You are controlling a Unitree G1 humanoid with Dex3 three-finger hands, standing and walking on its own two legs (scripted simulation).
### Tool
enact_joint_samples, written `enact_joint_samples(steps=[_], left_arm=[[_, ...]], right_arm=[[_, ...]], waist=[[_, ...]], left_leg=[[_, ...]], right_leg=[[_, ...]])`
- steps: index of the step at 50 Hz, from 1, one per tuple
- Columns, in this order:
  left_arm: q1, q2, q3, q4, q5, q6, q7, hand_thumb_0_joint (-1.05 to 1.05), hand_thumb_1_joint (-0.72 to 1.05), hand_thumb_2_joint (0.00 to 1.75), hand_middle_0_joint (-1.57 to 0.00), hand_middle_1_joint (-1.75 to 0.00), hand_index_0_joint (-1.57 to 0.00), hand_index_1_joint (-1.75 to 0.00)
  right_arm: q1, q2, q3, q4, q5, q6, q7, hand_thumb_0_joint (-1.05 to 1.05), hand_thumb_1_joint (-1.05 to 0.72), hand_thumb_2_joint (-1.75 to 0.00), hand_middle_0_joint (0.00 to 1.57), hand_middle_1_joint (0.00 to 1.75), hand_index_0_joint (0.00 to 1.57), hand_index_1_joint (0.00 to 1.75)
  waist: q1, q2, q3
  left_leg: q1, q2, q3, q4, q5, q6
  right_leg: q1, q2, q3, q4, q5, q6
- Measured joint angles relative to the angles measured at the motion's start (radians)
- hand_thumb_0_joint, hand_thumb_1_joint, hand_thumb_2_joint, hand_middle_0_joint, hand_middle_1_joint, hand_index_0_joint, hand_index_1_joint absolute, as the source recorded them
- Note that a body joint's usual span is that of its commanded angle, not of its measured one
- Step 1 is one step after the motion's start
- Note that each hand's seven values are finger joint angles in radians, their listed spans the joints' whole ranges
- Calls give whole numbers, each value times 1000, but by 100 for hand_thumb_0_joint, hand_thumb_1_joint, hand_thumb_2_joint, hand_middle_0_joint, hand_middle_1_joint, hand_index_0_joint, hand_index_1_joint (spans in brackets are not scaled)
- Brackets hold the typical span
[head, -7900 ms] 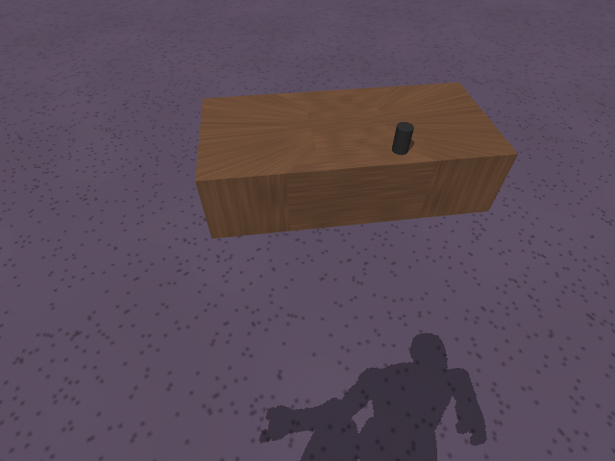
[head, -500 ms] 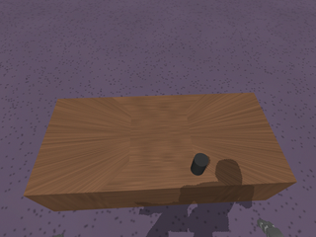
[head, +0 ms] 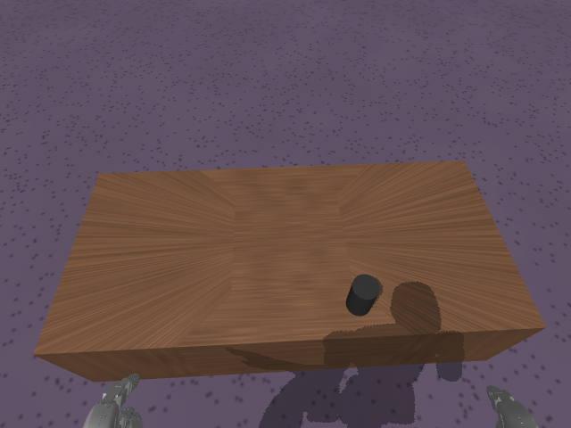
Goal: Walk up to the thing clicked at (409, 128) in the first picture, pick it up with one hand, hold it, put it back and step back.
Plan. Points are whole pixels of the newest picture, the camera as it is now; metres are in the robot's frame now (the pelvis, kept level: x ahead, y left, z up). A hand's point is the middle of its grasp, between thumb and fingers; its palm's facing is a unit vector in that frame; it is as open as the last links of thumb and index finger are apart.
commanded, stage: go down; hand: right
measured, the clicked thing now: (361, 295) +0.46 -0.18 -0.36
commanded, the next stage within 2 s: none
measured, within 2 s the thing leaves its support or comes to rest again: neither
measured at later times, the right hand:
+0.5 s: hand out of the picture +0.15 -0.27 -0.12, palm faces +0.03 +0.95 -0.32, open 17.4 cm
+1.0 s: hand out of the picture +0.15 -0.28 -0.12, palm faces +0.08 +0.94 -0.32, open 17.3 cm
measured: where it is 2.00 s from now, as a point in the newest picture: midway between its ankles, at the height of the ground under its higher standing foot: outside the picture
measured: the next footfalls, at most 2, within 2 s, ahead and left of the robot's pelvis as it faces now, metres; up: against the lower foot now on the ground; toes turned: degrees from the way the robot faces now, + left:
none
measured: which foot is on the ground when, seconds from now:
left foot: down 0.00-1.00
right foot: down 0.00-1.00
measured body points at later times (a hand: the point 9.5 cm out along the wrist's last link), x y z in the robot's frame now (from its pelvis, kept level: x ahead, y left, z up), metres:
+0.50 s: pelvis +0.01 +0.01 -0.03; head +0.06 -0.01 +0.42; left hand +0.17 +0.25 -0.11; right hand +0.14 -0.32 -0.10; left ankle -0.02 +0.15 -0.71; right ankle -0.01 -0.13 -0.71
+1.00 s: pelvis -0.01 +0.00 -0.04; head +0.04 -0.02 +0.41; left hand +0.15 +0.25 -0.11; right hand +0.15 -0.33 -0.09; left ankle -0.02 +0.15 -0.71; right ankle -0.01 -0.13 -0.71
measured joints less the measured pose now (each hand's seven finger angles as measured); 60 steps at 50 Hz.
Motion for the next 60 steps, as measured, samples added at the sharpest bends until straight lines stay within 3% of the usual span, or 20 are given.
enact_joint_samples(steps=[16,44,52,60], left_arm=[[4,-10,-17,-72,-7,-32,45,1,90,90,-19,-30,-19,-30],[38,-20,-31,-91,1,-111,108,1,91,88,-19,-30,-19,-30],[22,-20,-44,-47,10,-148,126,1,90,89,-20,-30,-20,-30],[11,-9,-50,4,18,-148,119,1,90,89,-20,-30,-20,-30]], right_arm=[[132,-35,-1,-274,53,148,27,-1,56,-2,5,5,6,5],[234,-57,-30,-462,83,220,41,-1,50,-4,6,5,6,5],[81,-94,-80,-361,110,154,57,-1,51,-4,5,5,6,5],[-185,-182,-170,-96,133,28,155,-1,51,-4,6,5,6,5]], waist=[[14,-16,-68],[26,-25,-101],[21,-13,-78],[47,-6,-58]], left_leg=[[-109,-9,24,144,-87,6],[-193,-13,42,240,-113,6],[-209,-8,46,260,-112,6],[-238,-12,43,260,-97,8]], right_leg=[[-126,-10,31,159,-87,9],[-225,-11,58,272,-117,9],[-243,-5,64,289,-111,9],[-269,-8,61,288,-96,10]])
